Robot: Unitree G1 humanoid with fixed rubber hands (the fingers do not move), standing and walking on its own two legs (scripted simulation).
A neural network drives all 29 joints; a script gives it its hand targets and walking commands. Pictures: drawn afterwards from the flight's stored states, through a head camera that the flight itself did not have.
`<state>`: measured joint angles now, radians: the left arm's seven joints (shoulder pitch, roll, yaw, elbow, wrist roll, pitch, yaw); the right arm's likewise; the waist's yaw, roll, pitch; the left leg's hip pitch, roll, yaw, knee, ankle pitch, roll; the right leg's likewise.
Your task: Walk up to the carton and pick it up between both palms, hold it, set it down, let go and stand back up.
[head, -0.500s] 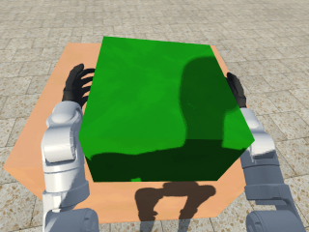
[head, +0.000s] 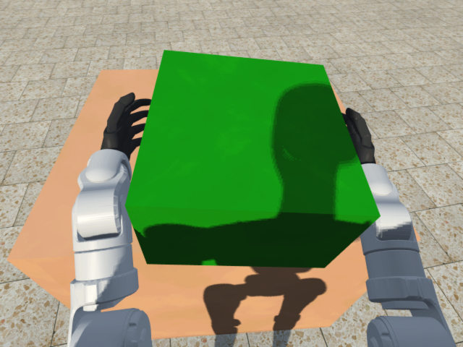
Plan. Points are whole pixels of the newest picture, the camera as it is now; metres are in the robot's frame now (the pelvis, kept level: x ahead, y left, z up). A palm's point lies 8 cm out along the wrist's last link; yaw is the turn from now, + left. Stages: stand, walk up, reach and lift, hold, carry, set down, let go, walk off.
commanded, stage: set down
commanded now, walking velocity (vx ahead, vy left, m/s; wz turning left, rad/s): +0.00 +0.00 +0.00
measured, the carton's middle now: (242, 156) +0.37 -0.02 +0.16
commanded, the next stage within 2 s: none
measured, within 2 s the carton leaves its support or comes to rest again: neither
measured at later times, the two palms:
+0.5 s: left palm (125, 162) +0.39 +0.18 +0.13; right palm (334, 172) +0.37 -0.18 +0.11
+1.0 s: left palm (137, 160) +0.41 +0.17 +0.11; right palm (334, 179) +0.38 -0.19 +0.08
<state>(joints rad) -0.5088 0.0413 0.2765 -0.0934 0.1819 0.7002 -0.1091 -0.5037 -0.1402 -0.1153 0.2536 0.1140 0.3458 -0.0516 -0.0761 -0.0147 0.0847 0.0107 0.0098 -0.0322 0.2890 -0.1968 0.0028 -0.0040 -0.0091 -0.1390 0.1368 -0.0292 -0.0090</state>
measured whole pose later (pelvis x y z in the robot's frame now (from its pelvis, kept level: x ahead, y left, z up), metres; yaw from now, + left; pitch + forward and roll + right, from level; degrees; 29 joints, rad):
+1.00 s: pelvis +0.04 +0.02 +0.00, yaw +0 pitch +0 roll -2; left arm -0.45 0.05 0.16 0.15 0.16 0.38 -0.02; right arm -0.41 -0.14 -0.11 0.48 0.05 -0.01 -0.06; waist -0.07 0.00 0.08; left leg -0.08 0.00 -0.04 0.32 -0.25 0.02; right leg -0.04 -0.01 -0.14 0.06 -0.02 0.02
